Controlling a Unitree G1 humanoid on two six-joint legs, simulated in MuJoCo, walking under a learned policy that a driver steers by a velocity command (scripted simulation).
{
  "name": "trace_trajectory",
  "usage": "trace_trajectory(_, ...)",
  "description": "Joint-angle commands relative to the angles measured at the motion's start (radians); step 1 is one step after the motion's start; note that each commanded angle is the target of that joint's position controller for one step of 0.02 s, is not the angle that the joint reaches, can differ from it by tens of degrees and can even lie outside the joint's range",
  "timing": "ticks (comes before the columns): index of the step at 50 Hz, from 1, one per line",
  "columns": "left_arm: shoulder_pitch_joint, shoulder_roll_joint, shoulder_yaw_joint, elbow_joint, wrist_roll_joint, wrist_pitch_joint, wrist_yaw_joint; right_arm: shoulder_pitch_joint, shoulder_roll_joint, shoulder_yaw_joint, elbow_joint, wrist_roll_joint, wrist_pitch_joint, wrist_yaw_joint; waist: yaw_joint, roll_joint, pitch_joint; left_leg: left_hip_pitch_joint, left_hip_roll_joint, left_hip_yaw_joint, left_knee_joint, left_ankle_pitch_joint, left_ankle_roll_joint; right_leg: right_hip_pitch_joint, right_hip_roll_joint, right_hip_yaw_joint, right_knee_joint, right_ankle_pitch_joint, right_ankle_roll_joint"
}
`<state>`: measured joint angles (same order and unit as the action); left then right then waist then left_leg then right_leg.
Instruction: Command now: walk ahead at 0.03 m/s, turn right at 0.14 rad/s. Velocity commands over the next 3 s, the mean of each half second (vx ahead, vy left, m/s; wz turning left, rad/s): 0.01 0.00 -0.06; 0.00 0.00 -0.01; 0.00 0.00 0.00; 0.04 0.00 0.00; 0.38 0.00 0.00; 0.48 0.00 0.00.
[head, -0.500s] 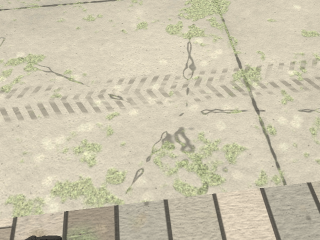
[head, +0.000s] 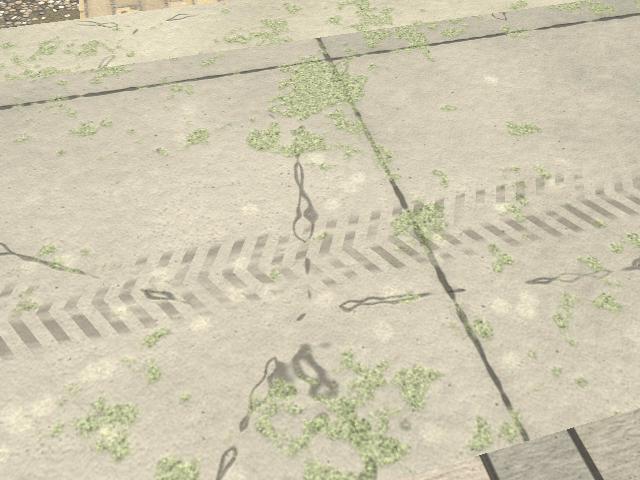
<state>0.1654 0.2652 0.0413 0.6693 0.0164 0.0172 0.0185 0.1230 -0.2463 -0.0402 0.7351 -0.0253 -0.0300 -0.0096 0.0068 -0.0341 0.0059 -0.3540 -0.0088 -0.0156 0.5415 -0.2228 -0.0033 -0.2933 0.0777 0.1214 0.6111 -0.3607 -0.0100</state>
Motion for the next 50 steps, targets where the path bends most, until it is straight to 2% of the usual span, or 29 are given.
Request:
trace_trajectory(1, 0.043, 0.102, 0.032, -0.049, 0.002, 0.012, 0.000, -0.057, -0.124, -0.024, -0.071, 0.011, -0.007, 0.003, 0.033, 0.199, -0.133, 0.158, 0.215, -0.245, -0.112, 0.384, 0.152, 0.038, -0.070, 0.007, -0.063, 0.099, 0.023)
trace_trajectory(3, 0.033, 0.102, 0.032, -0.044, 0.004, 0.023, -0.011, -0.055, -0.131, -0.024, -0.075, 0.012, -0.010, 0.009, 0.014, 0.105, -0.087, 0.110, 0.127, -0.136, -0.095, 0.173, 0.071, 0.064, -0.075, 0.020, -0.105, 0.184, -0.015)
trace_trajectory(4, 0.024, 0.094, 0.031, -0.045, 0.000, 0.021, -0.014, -0.049, -0.134, -0.026, -0.075, 0.010, -0.011, 0.012, 0.006, 0.088, -0.078, 0.114, 0.102, -0.107, -0.077, 0.143, 0.050, 0.059, -0.078, 0.027, -0.108, 0.207, -0.035)
trace_trajectory(7, 0.019, 0.086, 0.030, -0.039, -0.001, 0.008, -0.014, -0.042, -0.107, -0.020, -0.075, 0.012, -0.013, 0.011, -0.006, 0.059, -0.080, 0.154, 0.080, -0.078, -0.040, 0.198, 0.042, 0.047, -0.095, 0.049, -0.125, 0.254, -0.049)
trace_trajectory(11, 0.019, 0.073, 0.028, -0.035, -0.001, -0.003, -0.012, -0.037, -0.100, -0.020, -0.073, 0.015, -0.004, 0.009, -0.014, 0.022, -0.073, 0.182, 0.072, -0.072, -0.022, 0.216, 0.046, 0.033, -0.097, 0.053, -0.132, 0.269, -0.039)
trace_trajectory(30, 0.058, 0.047, 0.028, -0.006, -0.003, -0.019, 0.008, -0.023, -0.085, -0.023, -0.007, 0.017, 0.004, -0.005, -0.011, 0.032, -0.026, 0.178, 0.056, -0.073, -0.053, 0.143, 0.032, 0.040, -0.096, 0.041, -0.159, 0.224, -0.025)
trace_trajectory(50, 0.115, 0.032, 0.027, 0.092, -0.007, -0.032, 0.021, 0.011, -0.078, -0.023, 0.146, 0.022, 0.010, -0.022, -0.016, 0.034, 0.006, 0.166, 0.049, -0.076, -0.088, 0.081, 0.037, 0.038, -0.085, 0.014, -0.185, 0.191, -0.014)
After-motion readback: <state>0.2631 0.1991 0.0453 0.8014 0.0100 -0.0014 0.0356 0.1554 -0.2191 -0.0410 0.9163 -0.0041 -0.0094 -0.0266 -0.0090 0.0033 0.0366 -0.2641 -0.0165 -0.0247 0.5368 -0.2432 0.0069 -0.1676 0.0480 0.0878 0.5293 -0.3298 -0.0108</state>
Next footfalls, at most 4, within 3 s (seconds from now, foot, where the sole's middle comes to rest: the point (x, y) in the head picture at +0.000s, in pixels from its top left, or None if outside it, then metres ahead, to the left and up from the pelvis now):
2.52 left None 0.39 0.15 -0.77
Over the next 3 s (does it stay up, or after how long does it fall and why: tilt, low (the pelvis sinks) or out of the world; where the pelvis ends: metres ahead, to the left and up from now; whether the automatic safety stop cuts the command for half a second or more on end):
stays up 0.48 0.04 0.01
